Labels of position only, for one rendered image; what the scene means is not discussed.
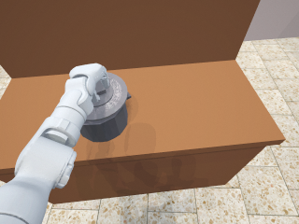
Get pot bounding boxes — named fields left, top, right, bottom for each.
left=80, top=92, right=132, bottom=143

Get left robot forearm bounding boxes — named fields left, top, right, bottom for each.
left=14, top=72, right=96, bottom=176

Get left robot hand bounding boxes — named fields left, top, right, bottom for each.
left=69, top=63, right=109, bottom=103

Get knob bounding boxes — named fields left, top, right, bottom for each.
left=95, top=80, right=107, bottom=96

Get left robot upper arm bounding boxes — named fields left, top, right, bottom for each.
left=0, top=136, right=77, bottom=224

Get table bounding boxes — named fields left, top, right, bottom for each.
left=0, top=0, right=286, bottom=204

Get lid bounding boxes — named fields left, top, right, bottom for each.
left=86, top=72, right=128, bottom=121

